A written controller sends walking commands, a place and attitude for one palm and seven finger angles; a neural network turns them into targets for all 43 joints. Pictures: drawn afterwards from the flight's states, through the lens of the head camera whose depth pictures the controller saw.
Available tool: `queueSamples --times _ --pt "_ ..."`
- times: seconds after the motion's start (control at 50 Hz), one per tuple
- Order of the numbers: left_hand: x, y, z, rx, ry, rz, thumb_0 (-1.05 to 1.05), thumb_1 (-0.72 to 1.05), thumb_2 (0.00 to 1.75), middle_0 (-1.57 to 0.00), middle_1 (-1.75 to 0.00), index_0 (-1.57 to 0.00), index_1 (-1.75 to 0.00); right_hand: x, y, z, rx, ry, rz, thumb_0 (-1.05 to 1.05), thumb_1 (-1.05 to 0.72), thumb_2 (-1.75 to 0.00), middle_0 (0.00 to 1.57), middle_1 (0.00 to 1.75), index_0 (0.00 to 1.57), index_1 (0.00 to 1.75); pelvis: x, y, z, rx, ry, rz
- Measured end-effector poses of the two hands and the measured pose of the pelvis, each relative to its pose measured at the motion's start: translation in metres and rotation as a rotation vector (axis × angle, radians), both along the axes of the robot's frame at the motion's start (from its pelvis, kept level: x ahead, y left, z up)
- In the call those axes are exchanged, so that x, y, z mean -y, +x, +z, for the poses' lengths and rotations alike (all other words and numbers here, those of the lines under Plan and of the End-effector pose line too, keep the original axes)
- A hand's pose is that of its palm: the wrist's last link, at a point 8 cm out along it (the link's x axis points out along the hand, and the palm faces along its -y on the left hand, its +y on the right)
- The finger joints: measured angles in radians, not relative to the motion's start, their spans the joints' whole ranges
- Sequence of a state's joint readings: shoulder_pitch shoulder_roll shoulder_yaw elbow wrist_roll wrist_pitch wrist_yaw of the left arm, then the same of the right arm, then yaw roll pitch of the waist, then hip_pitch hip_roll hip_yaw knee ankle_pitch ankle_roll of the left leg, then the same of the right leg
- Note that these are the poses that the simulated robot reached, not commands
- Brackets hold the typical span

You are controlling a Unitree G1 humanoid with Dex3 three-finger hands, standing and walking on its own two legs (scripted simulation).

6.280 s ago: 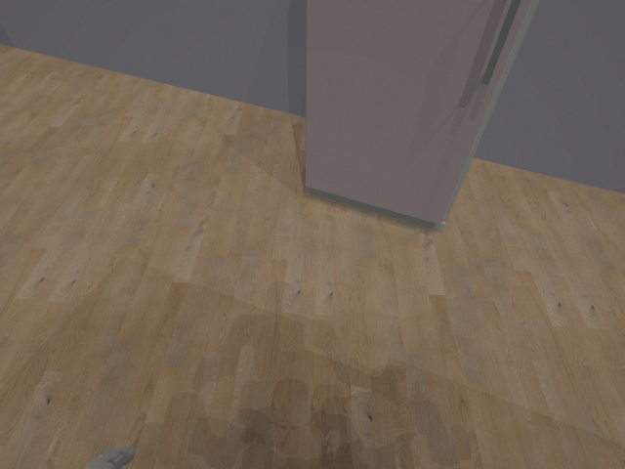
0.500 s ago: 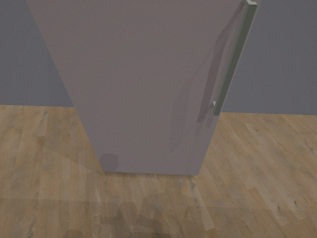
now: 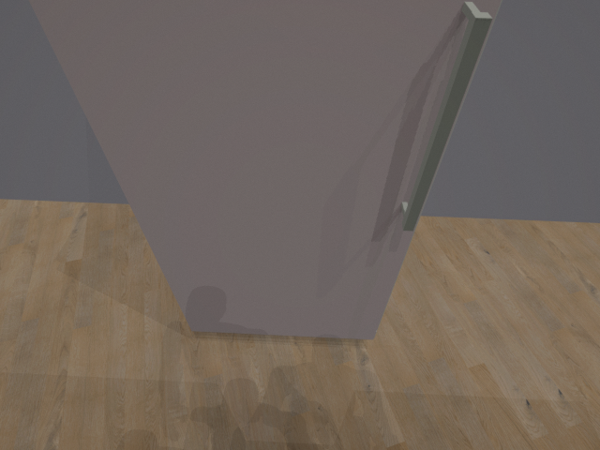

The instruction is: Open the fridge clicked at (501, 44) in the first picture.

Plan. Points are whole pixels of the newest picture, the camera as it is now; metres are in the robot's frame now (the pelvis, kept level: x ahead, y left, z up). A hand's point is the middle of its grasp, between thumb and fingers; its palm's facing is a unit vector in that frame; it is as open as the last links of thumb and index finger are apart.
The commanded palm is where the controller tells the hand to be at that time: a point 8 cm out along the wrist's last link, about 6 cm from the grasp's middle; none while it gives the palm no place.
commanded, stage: come to a stop and stand still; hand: right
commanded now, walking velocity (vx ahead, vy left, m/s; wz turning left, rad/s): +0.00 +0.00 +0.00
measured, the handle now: (432, 139) +0.54 -0.18 +0.14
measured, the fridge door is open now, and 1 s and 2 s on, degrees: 0 0 0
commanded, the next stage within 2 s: look again from close up in 0.06 s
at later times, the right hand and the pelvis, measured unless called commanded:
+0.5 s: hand out of the picture +0.04 -0.20 -0.17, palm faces +0.02 +0.97 -0.26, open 7.4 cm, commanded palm none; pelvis +0.01 +0.00 -0.01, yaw +0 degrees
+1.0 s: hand out of the picture +0.03 -0.17 -0.17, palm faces +0.02 +0.97 -0.23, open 7.4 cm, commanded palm none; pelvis +0.00 +0.02 +0.00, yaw +0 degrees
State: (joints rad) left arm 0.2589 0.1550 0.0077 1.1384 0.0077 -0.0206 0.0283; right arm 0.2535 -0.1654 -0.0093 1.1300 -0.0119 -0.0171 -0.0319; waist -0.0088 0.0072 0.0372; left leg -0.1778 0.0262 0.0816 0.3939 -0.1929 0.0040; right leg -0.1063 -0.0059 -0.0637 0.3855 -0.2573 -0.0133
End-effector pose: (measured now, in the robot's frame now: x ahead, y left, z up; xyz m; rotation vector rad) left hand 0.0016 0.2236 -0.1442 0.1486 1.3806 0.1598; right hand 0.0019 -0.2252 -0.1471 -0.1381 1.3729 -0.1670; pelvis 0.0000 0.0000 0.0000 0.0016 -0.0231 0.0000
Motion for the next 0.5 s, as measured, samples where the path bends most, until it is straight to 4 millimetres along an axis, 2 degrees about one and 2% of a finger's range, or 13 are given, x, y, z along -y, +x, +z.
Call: queueSamples --times 0.22,0.36,0.5 --pt "-0.015 0.028 0.002 0.044 0.032 -0.031 0.01 0.91 0.89 -0.20 -0.30 -0.19 -0.30 0.016 0.020 0.003 0.028 -0.047 0.027 0.00 -0.91 -0.90 0.20 0.30 0.20 0.30 0.002 0.005 -0.002 -0.013 0.007 -0.003" --pt "0.001 0.042 -0.011 0.111 -0.017 -0.057 0.01 0.91 0.90 -0.19 -0.30 -0.19 -0.30 0.021 0.028 0.008 0.055 -0.066 0.033 0.00 -0.91 -0.90 0.20 0.30 0.20 0.30 0.007 0.011 -0.007 -0.003 -0.003 -0.010" --pt "0.000 0.039 -0.014 0.107 -0.030 -0.054 0.01 0.93 0.89 -0.20 -0.30 -0.20 -0.30 0.017 0.035 0.012 0.078 -0.069 0.039 0.00 -0.91 -0.90 0.20 0.30 0.20 0.30 0.004 0.011 -0.007 0.008 -0.014 -0.003"
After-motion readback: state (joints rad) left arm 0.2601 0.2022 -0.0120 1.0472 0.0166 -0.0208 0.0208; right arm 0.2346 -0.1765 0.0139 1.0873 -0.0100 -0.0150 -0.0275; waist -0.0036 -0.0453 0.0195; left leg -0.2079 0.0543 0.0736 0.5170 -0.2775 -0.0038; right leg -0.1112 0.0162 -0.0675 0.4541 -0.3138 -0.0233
